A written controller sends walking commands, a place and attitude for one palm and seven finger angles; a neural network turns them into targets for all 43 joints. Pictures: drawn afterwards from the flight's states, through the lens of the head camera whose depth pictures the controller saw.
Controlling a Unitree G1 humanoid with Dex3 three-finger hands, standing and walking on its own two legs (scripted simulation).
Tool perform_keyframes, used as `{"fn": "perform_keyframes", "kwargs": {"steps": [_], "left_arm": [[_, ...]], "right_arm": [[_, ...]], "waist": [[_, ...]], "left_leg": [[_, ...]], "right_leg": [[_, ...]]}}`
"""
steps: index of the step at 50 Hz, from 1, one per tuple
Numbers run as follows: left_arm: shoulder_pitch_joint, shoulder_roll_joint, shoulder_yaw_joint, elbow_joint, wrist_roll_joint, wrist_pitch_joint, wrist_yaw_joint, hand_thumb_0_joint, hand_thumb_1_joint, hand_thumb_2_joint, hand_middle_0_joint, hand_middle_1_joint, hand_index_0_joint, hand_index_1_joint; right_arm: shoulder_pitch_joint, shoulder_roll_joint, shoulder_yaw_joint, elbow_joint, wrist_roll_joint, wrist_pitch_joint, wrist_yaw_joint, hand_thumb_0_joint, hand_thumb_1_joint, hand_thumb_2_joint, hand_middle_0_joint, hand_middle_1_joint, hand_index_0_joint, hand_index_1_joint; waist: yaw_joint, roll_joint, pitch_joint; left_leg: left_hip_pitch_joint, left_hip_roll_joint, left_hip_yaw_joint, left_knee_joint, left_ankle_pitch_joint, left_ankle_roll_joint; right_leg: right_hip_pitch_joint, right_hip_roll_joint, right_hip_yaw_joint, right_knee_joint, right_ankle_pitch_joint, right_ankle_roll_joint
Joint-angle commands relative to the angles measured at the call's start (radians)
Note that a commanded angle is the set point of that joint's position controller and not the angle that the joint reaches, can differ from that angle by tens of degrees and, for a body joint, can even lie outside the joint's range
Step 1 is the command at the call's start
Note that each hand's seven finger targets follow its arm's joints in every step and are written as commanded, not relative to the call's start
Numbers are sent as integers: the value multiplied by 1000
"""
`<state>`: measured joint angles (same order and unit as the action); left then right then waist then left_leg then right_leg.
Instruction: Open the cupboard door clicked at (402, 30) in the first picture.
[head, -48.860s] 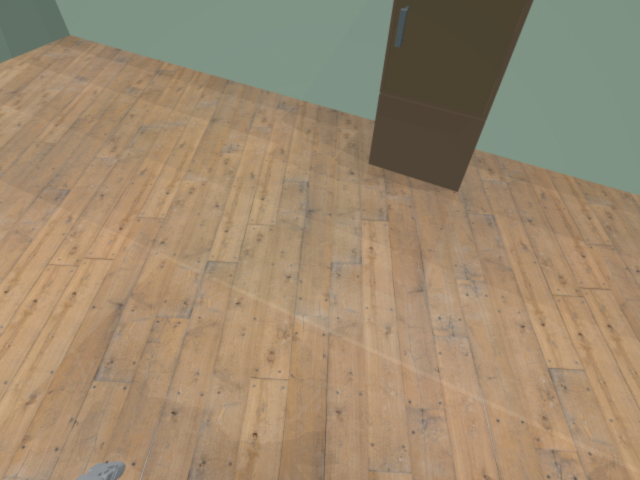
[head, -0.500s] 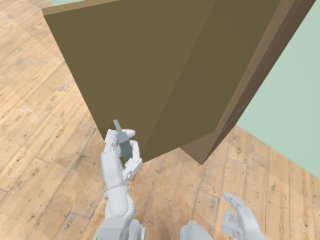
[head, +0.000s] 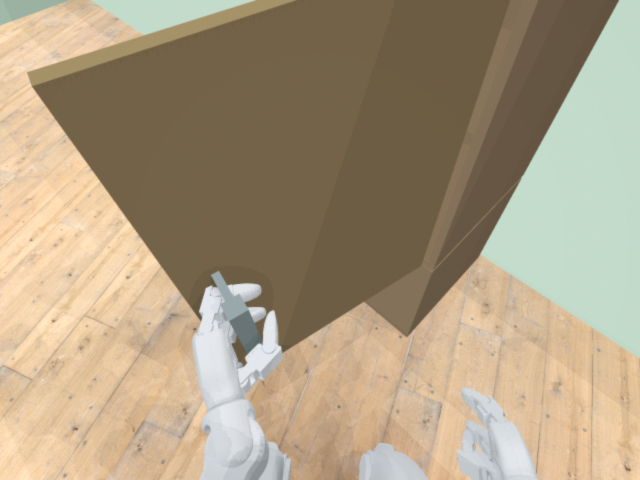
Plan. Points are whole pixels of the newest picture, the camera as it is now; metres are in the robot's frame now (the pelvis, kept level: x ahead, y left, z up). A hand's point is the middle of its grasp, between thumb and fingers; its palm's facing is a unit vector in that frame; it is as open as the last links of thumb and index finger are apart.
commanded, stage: open thumb and fingers to let go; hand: left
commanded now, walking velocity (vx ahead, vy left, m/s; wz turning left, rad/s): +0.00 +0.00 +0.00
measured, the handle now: (238, 316) +0.31 +0.12 +0.03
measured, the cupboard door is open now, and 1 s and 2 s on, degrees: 78 78 78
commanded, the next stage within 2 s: slide the hand sideways off the handle in 0.62 s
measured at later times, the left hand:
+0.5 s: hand (261, 350) +0.27 +0.08 +0.03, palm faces +0.34 -0.94 -0.03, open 14.3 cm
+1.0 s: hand (247, 379) +0.23 +0.09 +0.04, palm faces -0.14 -0.99 +0.05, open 16.3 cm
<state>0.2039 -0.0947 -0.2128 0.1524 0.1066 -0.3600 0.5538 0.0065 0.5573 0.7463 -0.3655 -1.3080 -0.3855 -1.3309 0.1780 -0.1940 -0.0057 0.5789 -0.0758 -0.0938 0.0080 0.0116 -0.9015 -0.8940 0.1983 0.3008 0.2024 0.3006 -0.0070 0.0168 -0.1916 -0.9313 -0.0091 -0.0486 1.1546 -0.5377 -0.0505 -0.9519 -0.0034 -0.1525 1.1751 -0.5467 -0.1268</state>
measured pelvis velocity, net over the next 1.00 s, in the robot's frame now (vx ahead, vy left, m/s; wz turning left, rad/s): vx -0.02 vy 0.06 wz -0.04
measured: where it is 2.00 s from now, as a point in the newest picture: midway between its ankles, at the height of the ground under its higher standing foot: outside the picture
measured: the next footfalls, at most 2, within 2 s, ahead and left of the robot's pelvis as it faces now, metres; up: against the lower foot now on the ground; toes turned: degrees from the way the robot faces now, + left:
none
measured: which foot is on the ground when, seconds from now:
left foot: down 0.00-1.00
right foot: down 0.00-1.00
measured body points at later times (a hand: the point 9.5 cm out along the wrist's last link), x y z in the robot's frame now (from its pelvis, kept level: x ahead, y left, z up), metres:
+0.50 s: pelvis -0.01 +0.01 +0.00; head +0.05 -0.01 +0.44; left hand +0.24 +0.13 +0.04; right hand +0.16 -0.21 -0.11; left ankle +0.01 +0.16 -0.64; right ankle +0.02 -0.04 -0.64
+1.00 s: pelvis -0.02 +0.06 -0.01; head +0.06 +0.04 +0.43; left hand +0.24 +0.15 +0.04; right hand +0.16 -0.17 -0.10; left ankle +0.01 +0.16 -0.64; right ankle +0.02 -0.04 -0.64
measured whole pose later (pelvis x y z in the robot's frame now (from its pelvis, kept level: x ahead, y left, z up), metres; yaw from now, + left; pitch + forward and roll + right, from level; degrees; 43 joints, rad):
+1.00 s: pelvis -0.02 +0.06 -0.01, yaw -2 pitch +17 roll -1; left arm 0.24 0.03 -0.29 0.06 -0.02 -0.41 0.11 -0.01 -0.50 0.30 -0.15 -0.33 -0.14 -0.36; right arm 0.23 -0.22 0.01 0.45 -0.02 -0.08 0.02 0.01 -0.90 -0.89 0.20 0.30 0.20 0.30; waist 0.00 0.05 -0.15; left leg -0.98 -0.03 0.00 1.25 -0.56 0.03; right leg -0.99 -0.02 -0.10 1.22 -0.52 -0.05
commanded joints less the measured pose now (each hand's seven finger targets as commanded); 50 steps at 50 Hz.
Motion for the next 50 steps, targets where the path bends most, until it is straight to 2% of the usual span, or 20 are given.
{"fn": "perform_keyframes", "kwargs": {"steps": [1,6,10,12,16,20,24,30,36,37,38,39,41,42,44,45,46,47,48,50], "left_arm": [[-75,-29,-1,-214,11,-88,-16,0,130,570,-345,-1268,-345,-1268],[-134,-13,13,-193,7,-118,-16,0,-220,420,-320,-1230,-320,-1230],[-143,-2,27,-177,-1,-122,-15,0,-500,300,-300,-1200,-300,-1200],[-150,4,39,-176,-9,-118,-15,0,-500,300,-300,-1200,-300,-1200],[-158,-8,31,-175,-14,-114,-14,0,-500,300,-267,-1000,-267,-1000],[-134,-35,2,-160,-1,-111,-16,0,-500,300,-233,-800,-233,-800],[-196,-37,-12,-153,23,-111,1,0,-500,300,-200,-600,-200,-600],[-186,-71,-24,-147,19,-94,28,0,-500,300,-150,-300,-150,-300],[-197,-123,-59,-129,29,-67,42,0,-500,300,-150,-300,-150,-300],[-232,-1,-263,-151,136,-115,-153,0,-500,300,-150,-300,-150,-300],[-277,64,-191,-226,98,-161,-261,0,-500,300,-150,-300,-150,-300],[-247,99,-177,-246,79,-184,-343,0,-500,300,-150,-300,-150,-300],[-202,64,-207,-272,1,-201,-480,0,-500,300,-150,-300,-150,-300],[-175,38,-203,-290,-56,-192,-516,0,-500,300,-150,-300,-150,-300],[-108,9,-175,-293,-137,-159,-530,0,-500,300,-150,-300,-150,-300],[-99,16,-151,-302,-152,-145,-517,0,-500,300,-150,-300,-150,-300],[-100,26,-133,-324,-155,-136,-496,0,-500,300,-150,-300,-150,-300],[-56,38,-116,-338,-146,-130,-472,0,-500,300,-150,-300,-150,-300],[-9,45,-111,-344,-127,-123,-447,0,-500,300,-150,-300,-150,-300],[-1,58,-110,-360,-82,-116,-404,0,-500,300,-150,-300,-150,-300]], "right_arm": [[-33,-63,-24,-149,3,-53,-4,0,-900,-900,200,300,200,300],[-51,-68,-29,-141,3,-60,-7,0,-900,-900,200,300,200,300],[-48,-69,-30,-140,5,-62,-8,0,-900,-900,200,300,200,300],[-49,-71,-31,-146,6,-61,-8,0,-900,-900,200,300,200,300],[-46,-70,-30,-145,8,-56,-7,0,-900,-900,200,300,200,300],[-45,-72,-29,-150,7,-58,-4,0,-900,-900,200,300,200,300],[-49,-73,-26,-151,5,-57,-7,0,-900,-900,200,300,200,300],[-53,-70,-20,-163,5,-53,-5,0,-900,-900,200,300,200,300],[-64,-72,-13,-172,4,-44,3,0,-900,-900,200,300,200,300],[-3,-119,-12,-159,9,-46,13,0,-900,-900,200,300,200,300],[-1,-109,-26,-176,14,-40,12,0,-900,-900,200,300,200,300],[-9,-112,-28,-190,20,-37,10,0,-900,-900,200,300,200,300],[-2,-110,-24,-226,38,-43,10,0,-900,-900,200,300,200,300],[-8,-112,-23,-249,49,-46,11,0,-900,-900,200,300,200,300],[-12,-112,-19,-279,65,-45,8,0,-900,-900,200,300,200,300],[-11,-117,-19,-288,68,-41,6,0,-900,-900,200,300,200,300],[-9,-120,-20,-297,67,-40,5,0,-900,-900,200,300,200,300],[-10,-119,-20,-306,65,-40,7,0,-900,-900,200,300,200,300],[-5,-119,-21,-313,64,-34,11,0,-900,-900,200,300,200,300],[9,-118,-22,-321,57,-25,17,0,-900,-900,200,300,200,300]], "waist": [[-28,-152,-252],[-26,-144,-227],[-22,-152,-241],[-15,-150,-250],[-17,-148,-246],[-22,-150,-225],[-30,-132,-209],[-13,-87,-233],[-10,-64,-214],[-108,-89,-140],[-68,-42,-233],[-53,-23,-268],[-60,-34,-245],[-49,-17,-244],[-39,-44,-206],[-37,-68,-191],[-32,-75,-207],[-13,-57,-218],[-7,-57,-219],[-16,-77,-225]], "left_leg": [[-62,-33,8,-48,141,42],[-86,-32,7,-36,87,47],[-94,-32,8,-31,86,48],[-98,-34,7,-34,93,48],[-74,-33,12,-44,95,50],[-47,-32,11,-56,100,54],[-26,-32,13,-57,89,59],[35,-35,17,-86,119,61],[88,-30,12,-115,147,63],[67,-25,16,-79,146,80],[72,-27,16,-67,163,83],[85,-26,17,-66,170,83],[89,-26,9,-65,159,87],[98,-27,3,-76,161,86],[96,-24,-4,-94,121,81],[94,-21,-9,-100,106,80],[90,-23,-11,-98,104,80],[87,-24,-15,-105,126,76],[96,-22,-14,-107,139,73],[86,-20,-14,-98,145,73]], "right_leg": [[434,-112,345,-304,432,156],[381,-114,362,-324,254,149],[387,-118,370,-327,239,151],[406,-117,373,-327,252,148],[392,-113,360,-329,236,148],[352,-98,316,-315,233,141],[294,-83,283,-304,156,129],[262,-49,207,-271,157,109],[208,-19,136,-235,175,94],[153,-31,156,-208,245,97],[203,-38,170,-188,283,89],[221,-38,177,-175,296,84],[207,-34,172,-174,275,82],[207,-28,162,-170,256,76],[175,-17,141,-181,177,80],[160,-13,132,-183,143,83],[159,-12,131,-175,133,84],[166,-9,120,-155,145,78],[156,-9,115,-145,160,78],[144,-8,115,-130,170,81]]}}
